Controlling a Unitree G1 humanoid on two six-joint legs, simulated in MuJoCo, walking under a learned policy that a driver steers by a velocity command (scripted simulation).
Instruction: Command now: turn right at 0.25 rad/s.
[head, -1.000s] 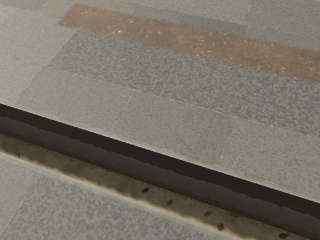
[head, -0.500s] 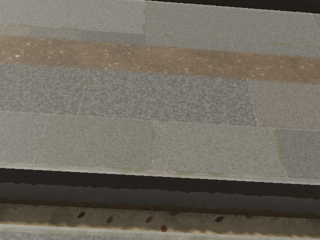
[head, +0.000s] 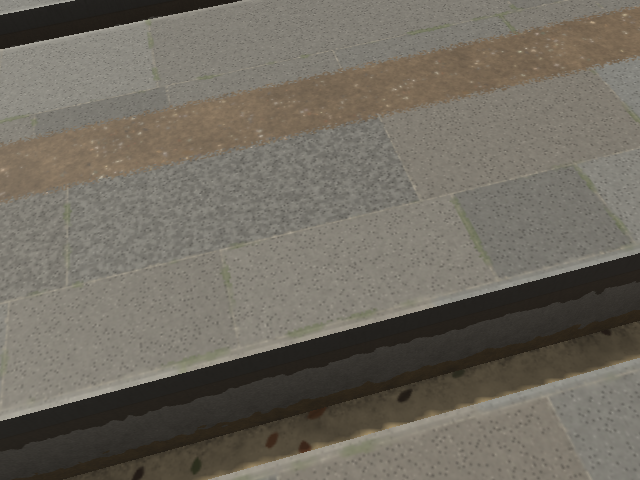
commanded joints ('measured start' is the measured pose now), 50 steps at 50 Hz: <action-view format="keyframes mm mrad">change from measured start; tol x4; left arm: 1 -22 124 32 -46 2 -19 7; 8 -36 103 22 12 -13 -21 -11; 11 73 52 11 45 12 -40 -15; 14 -15 80 20 62 9 -28 -7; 50 97 27 38 414 -10 -12 38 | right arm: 1 -15 -28 6 -66 -5 -4 -1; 8 53 -18 21 -54 -8 -22 12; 10 86 -77 22 -58 -36 -34 13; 11 40 -90 18 -39 -23 -37 19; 13 18 -22 36 -54 -21 -43 25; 30 120 13 59 -22 -17 -46 -3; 50 212 38 58 127 -11 -51 -7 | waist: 1 9 -178 -120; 8 -13 -170 -83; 9 -15 -130 -103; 11 79 123 -132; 15 14 43 -56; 23 -1 -36 -52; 50 4 -36 -20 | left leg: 1 31 30 -36 -182 30 -8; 6 199 16 -8 -466 -42 11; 7 245 13 -2 -554 15 21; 8 326 12 2 -695 155 35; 9 411 40 -37 -753 308 51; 10 479 124 -111 -727 512 83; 12 300 102 -112 -741 177 134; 13 276 88 -99 -748 115 117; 50 304 15 -28 -747 237 98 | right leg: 1 123 -221 187 -116 298 -178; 8 -20 -197 263 -104 51 -154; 10 -72 -96 188 -29 -49 -53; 11 -16 -28 87 -46 -99 -8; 12 34 -29 79 -33 -77 19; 19 0 -39 94 -42 2 0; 32 59 -45 85 -36 123 21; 50 104 -39 61 -57 166 40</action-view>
